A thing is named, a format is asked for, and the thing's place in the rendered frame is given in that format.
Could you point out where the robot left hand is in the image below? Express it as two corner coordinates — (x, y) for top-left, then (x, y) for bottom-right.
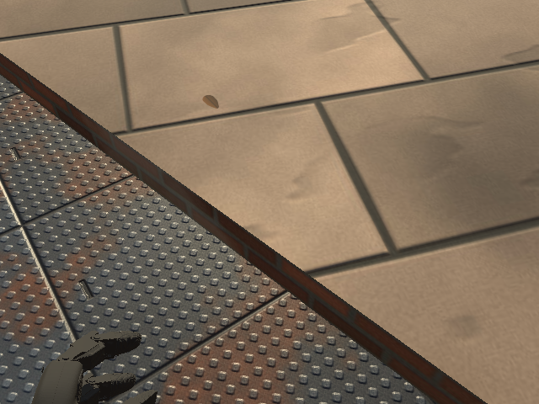
(31, 331), (157, 404)

